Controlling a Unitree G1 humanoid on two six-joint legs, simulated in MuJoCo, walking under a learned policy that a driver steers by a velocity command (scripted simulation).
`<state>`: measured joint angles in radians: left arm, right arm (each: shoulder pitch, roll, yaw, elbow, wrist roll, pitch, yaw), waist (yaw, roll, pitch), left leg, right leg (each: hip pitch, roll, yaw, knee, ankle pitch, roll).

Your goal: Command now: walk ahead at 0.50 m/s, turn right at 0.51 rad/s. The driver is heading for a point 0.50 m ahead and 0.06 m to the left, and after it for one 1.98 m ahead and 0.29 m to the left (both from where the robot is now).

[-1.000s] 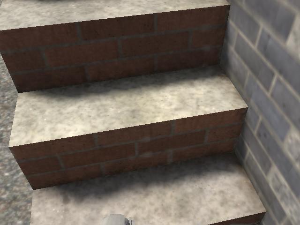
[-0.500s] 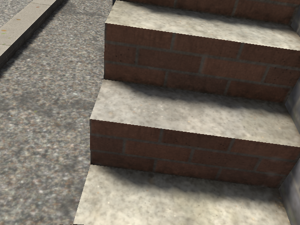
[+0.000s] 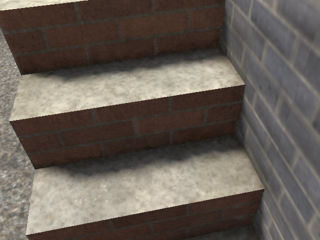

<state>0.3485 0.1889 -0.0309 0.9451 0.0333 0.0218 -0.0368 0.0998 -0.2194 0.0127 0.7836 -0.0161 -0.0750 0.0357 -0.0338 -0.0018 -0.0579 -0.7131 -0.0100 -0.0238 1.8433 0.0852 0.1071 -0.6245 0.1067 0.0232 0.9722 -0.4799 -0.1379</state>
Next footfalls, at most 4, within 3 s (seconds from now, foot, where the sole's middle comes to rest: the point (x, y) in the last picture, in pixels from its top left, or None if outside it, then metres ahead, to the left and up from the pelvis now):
0.36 left None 0.10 0.08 -0.72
0.72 right None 0.08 -0.28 -0.72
0.98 left None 0.05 0.18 -0.71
1.64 right None -0.15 -0.05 -0.93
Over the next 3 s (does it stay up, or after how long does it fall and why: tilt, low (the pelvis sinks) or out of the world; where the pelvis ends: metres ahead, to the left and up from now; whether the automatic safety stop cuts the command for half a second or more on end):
stays up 0.11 0.01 0.03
